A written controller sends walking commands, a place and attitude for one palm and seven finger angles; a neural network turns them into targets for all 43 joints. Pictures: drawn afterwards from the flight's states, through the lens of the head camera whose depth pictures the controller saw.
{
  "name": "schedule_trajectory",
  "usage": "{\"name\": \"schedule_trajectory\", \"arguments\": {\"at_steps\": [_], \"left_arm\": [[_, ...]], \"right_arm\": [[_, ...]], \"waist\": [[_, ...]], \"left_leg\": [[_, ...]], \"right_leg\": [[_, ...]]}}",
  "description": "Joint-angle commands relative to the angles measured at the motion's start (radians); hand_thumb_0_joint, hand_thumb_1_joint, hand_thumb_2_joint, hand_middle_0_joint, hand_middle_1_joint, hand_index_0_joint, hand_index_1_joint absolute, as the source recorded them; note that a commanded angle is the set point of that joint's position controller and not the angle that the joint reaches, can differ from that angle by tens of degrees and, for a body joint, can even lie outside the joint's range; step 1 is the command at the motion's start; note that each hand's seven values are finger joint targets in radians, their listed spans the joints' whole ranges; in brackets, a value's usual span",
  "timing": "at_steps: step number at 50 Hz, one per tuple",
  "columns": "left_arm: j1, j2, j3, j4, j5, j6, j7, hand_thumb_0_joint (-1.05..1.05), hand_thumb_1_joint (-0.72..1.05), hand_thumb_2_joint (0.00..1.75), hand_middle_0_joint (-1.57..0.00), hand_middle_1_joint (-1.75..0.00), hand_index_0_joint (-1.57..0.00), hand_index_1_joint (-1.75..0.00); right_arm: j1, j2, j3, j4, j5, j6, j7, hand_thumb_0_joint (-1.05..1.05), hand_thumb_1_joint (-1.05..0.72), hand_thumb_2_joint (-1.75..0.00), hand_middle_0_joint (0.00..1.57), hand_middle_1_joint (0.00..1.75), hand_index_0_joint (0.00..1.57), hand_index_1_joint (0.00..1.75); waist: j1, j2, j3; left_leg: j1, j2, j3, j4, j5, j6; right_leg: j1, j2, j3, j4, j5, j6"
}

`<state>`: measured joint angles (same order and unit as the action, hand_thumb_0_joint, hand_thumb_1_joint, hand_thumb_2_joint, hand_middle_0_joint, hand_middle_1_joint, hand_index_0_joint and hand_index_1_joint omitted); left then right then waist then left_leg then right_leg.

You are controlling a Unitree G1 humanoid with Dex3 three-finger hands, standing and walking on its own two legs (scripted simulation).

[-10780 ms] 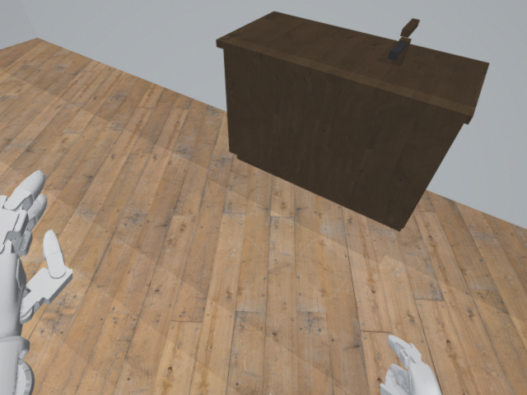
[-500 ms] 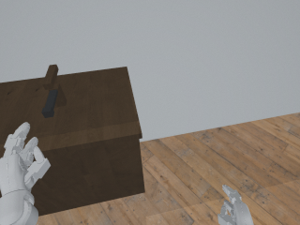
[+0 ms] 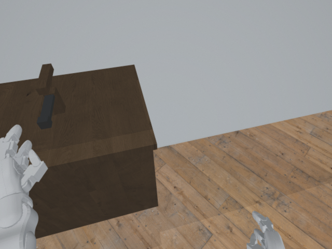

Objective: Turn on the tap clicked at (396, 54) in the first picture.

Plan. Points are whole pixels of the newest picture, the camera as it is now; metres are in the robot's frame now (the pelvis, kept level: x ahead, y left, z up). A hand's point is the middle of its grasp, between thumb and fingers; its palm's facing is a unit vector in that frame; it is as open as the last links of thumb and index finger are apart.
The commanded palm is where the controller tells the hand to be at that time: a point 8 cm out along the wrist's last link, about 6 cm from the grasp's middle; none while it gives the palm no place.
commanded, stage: reach beside the lever's end, fingers flat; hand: left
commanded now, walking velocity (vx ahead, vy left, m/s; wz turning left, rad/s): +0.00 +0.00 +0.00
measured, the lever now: (44, 122) +0.42 +0.40 +0.05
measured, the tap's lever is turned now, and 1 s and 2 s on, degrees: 0 0 1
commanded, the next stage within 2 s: push the lever round in 1.42 s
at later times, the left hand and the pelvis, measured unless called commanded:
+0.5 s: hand (40, 148) +0.32 +0.35 +0.07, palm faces +0.57 -0.82 -0.07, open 7.7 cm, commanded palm +0.28 +0.38 +0.07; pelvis -0.01 +0.01 -0.01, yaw +0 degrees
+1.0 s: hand (37, 137) +0.37 +0.40 +0.04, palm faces +0.58 -0.81 -0.07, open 7.8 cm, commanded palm +0.33 +0.43 +0.04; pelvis +0.00 +0.02 -0.03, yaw -1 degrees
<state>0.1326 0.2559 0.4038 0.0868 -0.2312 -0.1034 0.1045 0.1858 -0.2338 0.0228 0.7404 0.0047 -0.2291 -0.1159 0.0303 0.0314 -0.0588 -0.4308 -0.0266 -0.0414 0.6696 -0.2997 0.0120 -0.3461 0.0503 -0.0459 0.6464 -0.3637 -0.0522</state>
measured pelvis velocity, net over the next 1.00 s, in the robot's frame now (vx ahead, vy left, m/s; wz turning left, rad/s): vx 0.00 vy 0.02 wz -0.02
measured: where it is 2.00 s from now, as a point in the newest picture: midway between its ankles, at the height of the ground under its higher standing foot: outside the picture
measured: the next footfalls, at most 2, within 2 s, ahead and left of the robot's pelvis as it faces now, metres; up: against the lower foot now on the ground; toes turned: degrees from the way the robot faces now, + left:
none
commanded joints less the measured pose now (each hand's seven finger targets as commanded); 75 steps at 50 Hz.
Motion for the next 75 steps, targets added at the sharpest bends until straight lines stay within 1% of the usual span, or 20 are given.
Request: {"name": "schedule_trajectory", "arguments": {"at_steps": [1, 5, 8, 14, 16, 20, 21, 31, 39, 43, 46, 49, 51, 56, 58, 60, 65, 70, 72, 75], "left_arm": [[-0.189, 0.248, 0.106, -0.171, 0.018, -0.088, 0.013, 0.00, 0.90, 0.90, -0.18, -0.25, -0.18, -0.25], [-0.269, 0.284, 0.133, -0.097, 0.020, -0.101, 0.004, 0.00, 0.90, 0.90, -0.18, -0.24, -0.18, -0.24], [-0.326, 0.268, 0.104, -0.088, 0.031, -0.130, -0.009, 0.00, 0.90, 0.90, -0.18, -0.23, -0.18, -0.23], [-0.438, 0.301, 0.110, 0.047, 0.033, -0.152, -0.029, 0.00, 0.90, 0.90, -0.17, -0.22, -0.17, -0.22], [-0.504, 0.357, 0.143, 0.093, 0.040, -0.161, -0.033, 0.00, 0.90, 0.90, -0.17, -0.21, -0.17, -0.21], [-0.594, 0.378, 0.142, 0.170, 0.053, -0.184, -0.042, 0.00, 0.90, 0.90, -0.17, -0.20, -0.17, -0.20], [-0.584, 0.419, 0.178, 0.193, 0.057, -0.193, -0.042, 0.00, 0.90, 0.90, -0.17, -0.20, -0.17, -0.20], [-0.667, 0.526, 0.247, 0.402, 0.061, -0.237, -0.091, 0.00, 0.90, 0.90, -0.16, -0.17, -0.16, -0.17], [-0.753, 0.592, 0.271, 0.493, 0.075, -0.305, -0.133, 0.00, 0.90, 0.90, -0.15, -0.15, -0.15, -0.15], [-0.820, 0.660, 0.308, 0.604, 0.078, -0.318, -0.163, 0.00, 0.90, 0.90, -0.15, -0.15, -0.15, -0.15], [-0.894, 0.688, 0.301, 0.619, 0.096, -0.343, -0.179, 0.00, 0.90, 0.90, -0.15, -0.15, -0.15, -0.15], [-0.899, 0.748, 0.341, 0.690, 0.101, -0.362, -0.192, 0.00, 0.90, 0.90, -0.15, -0.15, -0.15, -0.15], [-0.922, 0.749, 0.331, 0.720, 0.108, -0.367, -0.204, 0.00, 0.90, 0.90, -0.15, -0.15, -0.15, -0.15], [-0.827, 0.729, 0.336, 0.678, 0.083, -0.357, -0.224, 0.00, 0.90, 0.90, -0.15, -0.15, -0.15, -0.15], [-0.808, 0.747, 0.358, 0.678, 0.076, -0.346, -0.220, 0.00, 0.90, 0.90, -0.15, -0.15, -0.15, -0.15], [-0.843, 0.709, 0.323, 0.665, 0.078, -0.341, -0.216, 0.00, 0.90, 0.90, -0.15, -0.15, -0.15, -0.15], [-0.823, 0.707, 0.325, 0.573, 0.089, -0.360, -0.185, 0.00, 0.90, 0.90, -0.15, -0.15, -0.15, -0.15], [-0.814, 0.689, 0.320, 0.622, 0.082, -0.337, -0.185, 0.00, 0.90, 0.90, -0.15, -0.15, -0.15, -0.15], [-0.840, 0.706, 0.323, 0.589, 0.087, -0.343, -0.186, 0.00, 0.90, 0.90, -0.15, -0.15, -0.15, -0.15], [-0.855, 0.659, 0.275, 0.569, 0.090, -0.340, -0.184, 0.00, 0.90, 0.90, -0.15, -0.15, -0.15, -0.15]], "right_arm": [[-0.085, -0.131, -0.048, -0.147, -0.002, -0.039, -0.005, 0.00, -0.90, -0.90, 0.20, 0.30, 0.20, 0.30], [-0.077, -0.137, -0.050, -0.144, -0.001, -0.021, -0.007, 0.00, -0.90, -0.90, 0.20, 0.30, 0.20, 0.30], [-0.072, -0.133, -0.049, -0.141, -0.003, -0.017, -0.007, 0.00, -0.90, -0.90, 0.20, 0.30, 0.20, 0.30], [-0.051, -0.151, -0.050, -0.126, -0.002, -0.006, -0.014, 0.00, -0.90, -0.90, 0.20, 0.30, 0.20, 0.30], [-0.039, -0.155, -0.048, -0.116, 0.000, 0.001, -0.018, 0.00, -0.90, -0.90, 0.20, 0.30, 0.20, 0.30], [-0.021, -0.160, -0.048, -0.114, -0.007, 0.014, -0.016, 0.00, -0.90, -0.90, 0.20, 0.30, 0.20, 0.30], [-0.008, -0.163, -0.053, -0.111, -0.007, 0.019, -0.015, 0.00, -0.90, -0.90, 0.20, 0.30, 0.20, 0.30], [0.077, -0.191, -0.063, -0.104, -0.011, 0.073, 0.009, 0.00, -0.90, -0.90, 0.20, 0.30, 0.20, 0.30], [0.127, -0.206, -0.072, -0.102, -0.017, 0.111, 0.026, 0.00, -0.90, -0.90, 0.20, 0.30, 0.20, 0.30], [0.151, -0.219, -0.073, -0.094, -0.016, 0.130, 0.026, 0.00, -0.90, -0.90, 0.20, 0.30, 0.20, 0.30], [0.169, -0.223, -0.072, -0.091, -0.020, 0.142, 0.028, 0.00, -0.90, -0.90, 0.20, 0.30, 0.20, 0.30], [0.189, -0.233, -0.072, -0.087, -0.025, 0.156, 0.032, 0.00, -0.90, -0.90, 0.20, 0.30, 0.20, 0.30], [0.200, -0.236, -0.069, -0.087, -0.025, 0.168, 0.037, 0.00, -0.90, -0.90, 0.20, 0.30, 0.20, 0.30], [0.202, -0.237, -0.074, -0.119, -0.020, 0.193, 0.051, 0.00, -0.90, -0.90, 0.20, 0.30, 0.20, 0.30], [0.202, -0.238, -0.076, -0.122, -0.017, 0.203, 0.052, 0.00, -0.90, -0.90, 0.20, 0.30, 0.20, 0.30], [0.196, -0.235, -0.075, -0.123, -0.014, 0.205, 0.052, 0.00, -0.90, -0.90, 0.20, 0.30, 0.20, 0.30], [0.186, -0.230, -0.076, -0.127, -0.019, 0.205, 0.052, 0.00, -0.90, -0.90, 0.20, 0.30, 0.20, 0.30], [0.174, -0.229, -0.071, -0.123, -0.015, 0.203, 0.045, 0.00, -0.90, -0.90, 0.20, 0.30, 0.20, 0.30], [0.173, -0.229, -0.070, -0.127, -0.016, 0.201, 0.042, 0.00, -0.90, -0.90, 0.20, 0.30, 0.20, 0.30], [0.173, -0.227, -0.071, -0.127, -0.018, 0.195, 0.043, 0.00, -0.90, -0.90, 0.20, 0.30, 0.20, 0.30]], "waist": [[0.008, 0.024, -0.168], [-0.004, 0.011, -0.164], [-0.008, 0.078, -0.191], [-0.029, 0.036, -0.187], [-0.033, 0.034, -0.176], [-0.039, 0.079, -0.220], [-0.033, 0.057, -0.233], [-0.042, 0.053, -0.282], [-0.058, 0.109, -0.329], [-0.073, 0.070, -0.326], [-0.083, 0.134, -0.348], [-0.077, 0.124, -0.383], [-0.086, 0.136, -0.381], [-0.061, 0.155, -0.434], [-0.063, 0.119, -0.418], [-0.079, 0.124, -0.374], [-0.070, 0.190, -0.403], [-0.082, 0.137, -0.335], [-0.076, 0.174, -0.362], [-0.086, 0.176, -0.373]], "left_leg": [[0.119, 0.007, -0.011, -0.076, 0.195, 0.008], [0.097, 0.009, -0.013, -0.066, 0.175, 0.009], [0.121, 0.010, -0.015, -0.057, 0.185, 0.005], [0.084, 0.012, -0.031, -0.043, 0.122, 0.009], [0.057, 0.014, -0.037, -0.044, 0.087, 0.009], [0.063, 0.010, -0.040, -0.022, 0.100, 0.010], [0.049, 0.014, -0.042, -0.018, 0.100, 0.011], [-0.011, 0.016, -0.035, 0.052, 0.191, 0.015], [-0.020, 0.022, -0.043, 0.101, 0.226, 0.013], [-0.080, 0.022, -0.042, 0.126, 0.182, 0.021], [-0.057, 0.028, -0.046, 0.142, 0.190, 0.019], [-0.070, 0.029, -0.051, 0.163, 0.210, 0.017], [-0.067, 0.033, -0.055, 0.173, 0.233, 0.015], [-0.019, 0.039, -0.058, 0.172, 0.309, 0.012], [-0.044, 0.041, -0.059, 0.168, 0.301, 0.014], [-0.051, 0.042, -0.064, 0.157, 0.249, 0.014], [0.017, 0.046, -0.077, 0.141, 0.269, 0.002], [-0.038, 0.043, -0.078, 0.123, 0.186, 0.007], [-0.003, 0.046, -0.084, 0.119, 0.207, 0.000], [0.037, 0.049, -0.095, 0.120, 0.233, -0.009]], "right_leg": [[0.005, -0.018, 0.018, -0.082, 0.240, 0.036], [-0.018, -0.018, 0.021, -0.077, 0.222, 0.036], [-0.033, -0.016, 0.020, -0.062, 0.219, 0.031], [-0.080, -0.014, 0.019, -0.052, 0.165, 0.033], [-0.090, -0.012, 0.022, -0.052, 0.133, 0.032], [-0.111, -0.013, 0.022, -0.031, 0.144, 0.030], [-0.102, -0.008, 0.023, -0.029, 0.139, 0.030], [-0.135, -0.002, 0.023, 0.031, 0.220, 0.033], [-0.207, 0.005, 0.025, 0.080, 0.208, 0.030], [-0.236, 0.005, 0.029, 0.095, 0.187, 0.035], [-0.278, 0.007, 0.029, 0.109, 0.170, 0.031], [-0.291, 0.011, 0.026, 0.128, 0.175, 0.031], [-0.314, 0.013, 0.022, 0.138, 0.179, 0.030], [-0.291, 0.023, 0.015, 0.136, 0.203, 0.029], [-0.283, 0.024, 0.014, 0.133, 0.202, 0.033], [-0.316, 0.025, 0.009, 0.126, 0.159, 0.032], [-0.323, 0.027, 0.007, 0.119, 0.134, 0.024], [-0.323, 0.024, 0.004, 0.105, 0.101, 0.025], [-0.325, 0.022, 0.004, 0.108, 0.099, 0.021], [-0.343, 0.024, -0.002, 0.106, 0.098, 0.021]]}}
